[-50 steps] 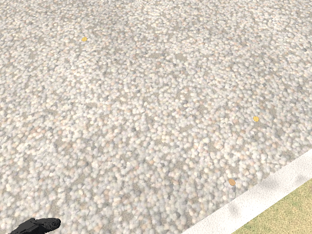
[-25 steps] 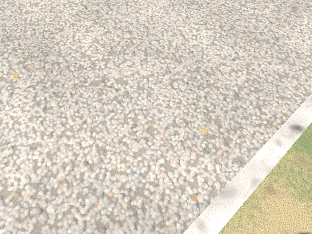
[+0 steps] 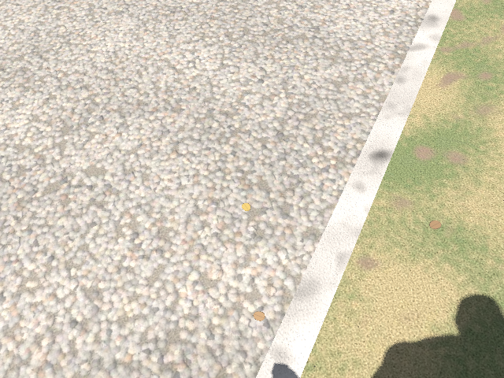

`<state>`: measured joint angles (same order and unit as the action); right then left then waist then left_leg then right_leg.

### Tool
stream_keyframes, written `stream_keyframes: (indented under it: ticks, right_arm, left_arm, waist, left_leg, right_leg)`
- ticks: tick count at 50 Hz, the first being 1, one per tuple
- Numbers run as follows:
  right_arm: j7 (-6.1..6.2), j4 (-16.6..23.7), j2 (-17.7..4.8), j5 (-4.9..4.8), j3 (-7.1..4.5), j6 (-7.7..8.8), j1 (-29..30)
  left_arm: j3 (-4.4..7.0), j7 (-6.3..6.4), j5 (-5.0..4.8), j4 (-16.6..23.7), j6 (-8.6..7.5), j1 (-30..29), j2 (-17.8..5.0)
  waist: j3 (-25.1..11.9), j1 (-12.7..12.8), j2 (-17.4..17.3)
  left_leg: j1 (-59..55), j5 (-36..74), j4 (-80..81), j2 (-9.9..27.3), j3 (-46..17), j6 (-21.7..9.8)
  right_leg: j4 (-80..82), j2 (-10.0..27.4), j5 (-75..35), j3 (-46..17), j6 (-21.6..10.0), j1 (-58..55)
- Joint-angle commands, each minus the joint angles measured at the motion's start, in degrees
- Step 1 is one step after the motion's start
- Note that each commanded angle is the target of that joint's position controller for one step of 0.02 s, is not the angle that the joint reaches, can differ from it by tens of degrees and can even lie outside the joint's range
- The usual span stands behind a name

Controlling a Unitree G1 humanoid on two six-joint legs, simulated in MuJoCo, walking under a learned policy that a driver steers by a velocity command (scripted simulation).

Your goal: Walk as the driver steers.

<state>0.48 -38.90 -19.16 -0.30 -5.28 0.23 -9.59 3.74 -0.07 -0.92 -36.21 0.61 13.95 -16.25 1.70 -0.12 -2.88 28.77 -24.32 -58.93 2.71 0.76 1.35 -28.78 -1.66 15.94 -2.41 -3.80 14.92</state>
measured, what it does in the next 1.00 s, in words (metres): walks ahead, turning right: left foot, then right foot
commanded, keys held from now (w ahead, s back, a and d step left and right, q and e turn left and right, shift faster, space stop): w+e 0.76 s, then w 0.24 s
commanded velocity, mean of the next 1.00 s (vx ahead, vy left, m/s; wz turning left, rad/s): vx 0.43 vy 0.00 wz -0.54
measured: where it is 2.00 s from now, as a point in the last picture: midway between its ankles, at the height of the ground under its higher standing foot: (404, 235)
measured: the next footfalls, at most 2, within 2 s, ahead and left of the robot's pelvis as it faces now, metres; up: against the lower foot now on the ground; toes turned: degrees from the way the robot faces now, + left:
left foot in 0.32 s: +0.24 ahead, +0.12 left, +0.00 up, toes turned -14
right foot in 0.82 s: +0.45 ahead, -0.24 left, +0.00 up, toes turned -30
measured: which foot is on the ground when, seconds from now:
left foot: up 0.00-0.30, down 0.32-0.84, up 0.86-1.00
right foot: down 0.00-0.32, up 0.34-0.80, down 0.82-1.00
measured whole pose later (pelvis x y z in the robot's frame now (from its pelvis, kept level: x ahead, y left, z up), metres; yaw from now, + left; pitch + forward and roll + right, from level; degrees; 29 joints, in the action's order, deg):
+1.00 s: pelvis +0.42 -0.14 +0.00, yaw -32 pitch +1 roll +0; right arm -0.3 -42.0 -18.1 -1.0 -2.0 5.3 -12.9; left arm 2.9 -2.1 -0.4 -39.1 -3.3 13.1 -15.9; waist 4.2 0.0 -1.6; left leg 28.7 -18.4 -66.6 6.5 -1.6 0.2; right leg -25.3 -5.5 9.5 1.2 -5.8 16.5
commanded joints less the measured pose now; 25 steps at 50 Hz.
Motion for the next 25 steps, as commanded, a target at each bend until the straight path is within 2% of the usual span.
stream_keyframes:
  ticks: [1, 3, 6, 9, 11, 13, 15, 16, 17, 18, 19, 20, 21, 22, 24, 25]
  right_arm:
    - [-0.45, 5.79, -5.47, 0.62, -1.59, 2.99, 5.87]
    - [-0.78, 5.11, -4.18, 0.44, -1.22, 3.9, 6.0]
    - [-1.1, 5.41, -2.03, 0.24, -0.34, 4.59, 8.57]
    - [-1.7, 6.07, -2.07, -0.42, -0.11, 5.22, 11.05]
    - [-2.07, 6.48, -2.44, -0.82, -0.13, 5.66, 11.34]
    - [-2.19, 6.74, -3.29, -1.34, -0.48, 6.07, 9.66]
    - [-1.94, 5.29, -4.24, -1.42, -1.25, 6.6, 3.78]
    - [-1.49, 4.3, -5.75, -0.93, -1.96, 6.93, -1.35]
    - [-1.02, 3.42, -8.82, 0.06, -2.61, 7.06, -9.99]
    - [-1.64, 1.72, -13.55, 1.35, -3.59, 6.79, -13.48]
    - [-1.91, 2.63, -8.26, 0.29, -2.39, 6.74, -10.22]
    - [-1.49, 2.79, -5.08, -0.2, -1.45, 6.49, -8.25]
    - [-1.2, 3.09, -3.53, 0.16, -0.83, 6.32, -6.42]
    - [-0.98, 2.53, -2.19, 0.31, -0.4, 6.11, -5.4]
    - [-0.66, 1.71, -1.57, 0.64, -0.05, 6.36, -5.11]
    - [-0.65, 1.12, -1.62, 0.54, -0.03, 6.55, -5.57]
  left_arm:
    - [1.89, 1.12, 0.45, 3.11, -1.82, 0.12, -8.75]
    - [1.86, 1.53, 0.9, 2.61, -2.38, 1.2, -8.92]
    - [2.28, 1.84, 0.38, 1.43, -2.83, 2.79, -10.14]
    - [2.69, 1.71, -0.14, 0.62, -2.88, 4.5, -11.17]
    - [2.69, 1.44, -0.52, 0.36, -2.81, 5.13, -10.95]
    - [2.56, 1.1, -0.72, 0.18, -2.54, 5.1, -10.54]
    - [2.09, 1.02, -0.75, 0.49, -2.25, 3.8, -8.79]
    - [1.38, 1.02, -0.43, 0.65, -2.32, 3.77, -6.41]
    - [-0.13, 0.77, 0.76, 1.42, -2.49, 4.4, -1.7]
    - [-0.11, 1.26, -1.69, 4.32, -3.11, 7.0, -2.31]
    - [1.34, 1.59, -2.3, 2.3, -3.23, 6.98, -8.14]
    - [1.88, 1.49, -1.59, 2.13, -3.04, 3.03, -9.9]
    - [1.8, 1.44, -0.92, 1.48, -2.83, 2.34, -8.8]
    - [1.73, 1.12, -0.51, 1.69, -2.84, 1.27, -7.82]
    - [1.39, 0.4, -0.87, 1.74, -2.59, 0.58, -5.8]
    - [1.13, 0.22, -0.84, 1.93, -2.45, -0.03, -4.81]
  waist:
    - [-0.93, 1.44, 11.85]
    - [-1.23, 1.53, 10.26]
    - [-0.24, 2.52, 10.89]
    - [0.44, 3.56, 10.52]
    - [0.55, 3.58, 10.48]
    - [0.43, 2.42, 11.62]
    - [-0.92, -1.08, 11.5]
    - [-3.82, -3.42, 10.11]
    - [-11.6, -6.11, 0.3]
    - [-13.85, -3.66, -16.93]
    - [-7.28, -3.34, -9.65]
    - [-1.79, -3.69, -5.83]
    - [-0.28, -2.79, -2.28]
    - [0.99, -2.24, -1.94]
    - [0.97, -1.78, -4.07]
    - [0.95, -1.81, -3.78]
  left_leg:
    - [14.52, 9.51, 0.33, 0.61, -3.28, 0.36]
    - [12.71, 14.79, 5.48, -0.44, -2.76, 1.0]
    - [7.53, 18.77, 16.1, -2.22, -2.52, 2.24]
    - [2.44, 18.84, 21.8, -3.48, -2.64, 2.79]
    - [-0.84, 17.04, 24.58, -3.78, -3.2, 2.38]
    - [-4.76, 13.3, 27.73, -3.86, -4.06, 1.14]
    - [-13.77, 14.77, 32.6, -3.87, -3.24, -0.8]
    - [-22.68, 14.86, 34.2, -1.25, -5.13, -2.67]
    - [-35.98, 8.88, 35.72, 9.66, -16.49, -6.25]
    - [-44.39, -11.17, 44.51, 20.35, -43.47, -13.98]
    - [-40.14, -18.78, 46.81, 20.72, -43.84, -14.02]
    - [-35.35, -12.79, 46.28, 18.41, -35.22, -12.33]
    - [-31.85, -4.44, 46.56, 15.72, -28.13, -11.2]
    - [-29.35, 2.88, 47.18, 13.88, -22.8, -10.8]
    - [-26.23, 11.21, 48.96, 11.35, -14.41, -9.98]
    - [-25.93, 14.71, 49.36, 11.03, -11.7, -10.3]
  right_leg:
    - [18.7, 13.35, 14.49, -21.88, -9.75, -10.26]
    - [18.62, 12.07, 8.75, -19.48, -9.37, -9.85]
    - [17.59, 10.11, 3.7, -16.68, -8.73, -6.67]
    - [15.8, 9.94, 2.7, -17.6, -9.01, -3.45]
    - [14.07, 10.15, 3.9, -19.97, -9.04, -2.18]
    - [12.2, 10.66, 4.81, -23.71, -8.6, -2.35]
    - [7.77, 8.92, 3.67, -24.57, -6.97, -0.76]
    - [1.37, 6.26, 3.1, -22.49, -4.92, 2.49]
    - [-16.83, 1.2, 9.78, -15.48, -2.13, 8.92]
    - [-33.25, -4.23, 19.83, -9.77, 0.69, 26.6]
    - [-40.52, 0.45, 15.38, -10.18, 1.68, 32.13]
    - [-42.15, 2.22, 9.99, -8.76, 1.9, 33.24]
    - [-42.08, 3.77, 5.69, -7.82, 2.37, 31.4]
    - [-40.74, 5.18, 2.68, -7.49, 2.7, 30.55]
    - [-40.13, 6.79, -0.95, -5.32, 3.03, 28.26]
    - [-40.11, 7.01, -2.11, -4.6, 3.31, 28.9]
